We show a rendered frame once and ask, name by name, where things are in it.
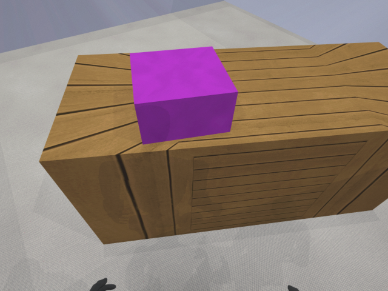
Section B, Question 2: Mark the left robot hand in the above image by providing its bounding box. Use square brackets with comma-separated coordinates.
[90, 278, 116, 291]

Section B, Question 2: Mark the pedestal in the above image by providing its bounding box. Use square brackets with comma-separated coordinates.
[39, 42, 388, 244]

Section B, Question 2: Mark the carton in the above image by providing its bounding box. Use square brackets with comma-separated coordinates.
[130, 46, 238, 144]

